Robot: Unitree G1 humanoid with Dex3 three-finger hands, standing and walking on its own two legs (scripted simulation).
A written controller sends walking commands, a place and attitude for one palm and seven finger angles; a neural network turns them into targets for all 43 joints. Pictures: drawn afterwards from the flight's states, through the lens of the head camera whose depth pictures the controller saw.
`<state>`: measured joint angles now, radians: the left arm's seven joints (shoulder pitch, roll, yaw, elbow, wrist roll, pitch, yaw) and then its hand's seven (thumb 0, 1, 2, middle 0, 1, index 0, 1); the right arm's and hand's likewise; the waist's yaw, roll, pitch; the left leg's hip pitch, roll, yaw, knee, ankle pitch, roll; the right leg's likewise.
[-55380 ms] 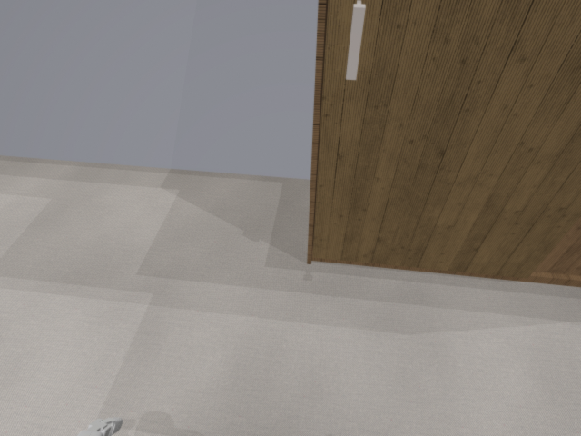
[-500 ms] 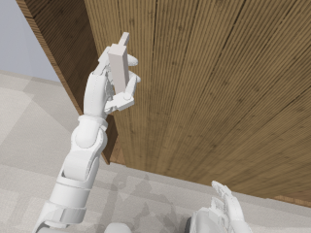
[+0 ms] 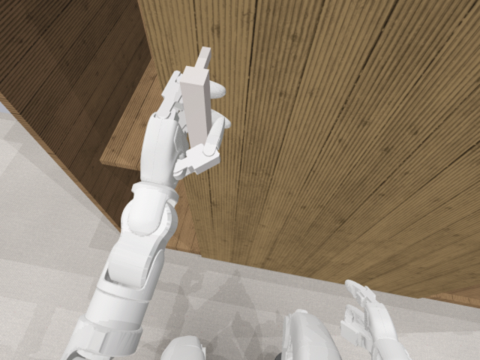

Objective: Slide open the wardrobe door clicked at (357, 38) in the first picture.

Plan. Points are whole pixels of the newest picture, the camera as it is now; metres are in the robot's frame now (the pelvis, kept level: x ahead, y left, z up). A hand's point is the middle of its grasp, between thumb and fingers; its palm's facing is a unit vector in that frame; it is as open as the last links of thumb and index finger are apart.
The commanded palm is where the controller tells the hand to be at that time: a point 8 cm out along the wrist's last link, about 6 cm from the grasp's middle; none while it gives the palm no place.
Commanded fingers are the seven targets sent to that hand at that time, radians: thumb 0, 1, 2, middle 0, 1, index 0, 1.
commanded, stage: step sideways, sliding the door along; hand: left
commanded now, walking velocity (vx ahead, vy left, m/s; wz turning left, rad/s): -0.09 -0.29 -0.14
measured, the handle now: (203, 112) +0.40 +0.11 +0.17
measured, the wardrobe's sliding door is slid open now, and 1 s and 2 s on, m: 0.28 0.56 0.55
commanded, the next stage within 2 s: stop walking and hold the door there in 1.22 s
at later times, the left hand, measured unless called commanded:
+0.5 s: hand (377, 177) +0.34 -0.11 +0.16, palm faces -0.05 -1.00 -0.05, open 6.4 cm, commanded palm +0.32 -0.07 +0.15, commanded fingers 0.00 0.90 0.90 -0.45 -1.40 -0.45 -1.40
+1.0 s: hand (445, 181) +0.34 -0.19 +0.16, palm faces +0.30 -0.95 -0.09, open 6.2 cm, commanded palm +0.31 -0.21 +0.15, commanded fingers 0.00 0.90 0.90 -0.45 -1.40 -0.45 -1.40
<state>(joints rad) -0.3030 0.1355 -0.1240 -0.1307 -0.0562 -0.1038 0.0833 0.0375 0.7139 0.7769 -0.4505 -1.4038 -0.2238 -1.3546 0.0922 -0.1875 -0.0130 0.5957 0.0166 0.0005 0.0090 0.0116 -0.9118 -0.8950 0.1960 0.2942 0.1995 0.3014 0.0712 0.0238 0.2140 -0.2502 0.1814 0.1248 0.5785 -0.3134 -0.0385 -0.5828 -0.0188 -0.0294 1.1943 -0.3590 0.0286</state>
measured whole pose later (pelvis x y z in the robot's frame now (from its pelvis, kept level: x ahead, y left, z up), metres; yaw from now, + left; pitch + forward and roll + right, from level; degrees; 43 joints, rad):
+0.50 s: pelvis -0.03 -0.18 -0.01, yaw -2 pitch +1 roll +1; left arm -0.32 0.14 -0.05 -0.09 -0.07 -0.10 0.12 0.03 0.70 0.77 -0.46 -1.40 -0.23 -1.41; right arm 0.00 -0.22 -0.02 0.62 0.01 0.03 -0.05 0.01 -0.91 -0.90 0.20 0.29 0.20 0.30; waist 0.01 -0.01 0.19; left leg -0.39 0.02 0.16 0.87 -0.53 -0.04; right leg -0.35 -0.01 -0.12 0.53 -0.20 -0.07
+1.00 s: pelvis -0.07 -0.38 -0.02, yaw -2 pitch -1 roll -4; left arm -0.56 0.24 0.15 0.21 -0.08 -0.06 0.18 0.01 0.68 0.83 -0.46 -1.40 -0.29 -1.39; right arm 0.13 -0.22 -0.01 0.66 0.07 -0.02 -0.03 0.01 -0.91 -0.89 0.19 0.29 0.20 0.30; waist 0.09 0.10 0.20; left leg -0.42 0.30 -0.04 0.82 -0.45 -0.06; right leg -0.27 -0.07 -0.15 0.62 -0.32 0.05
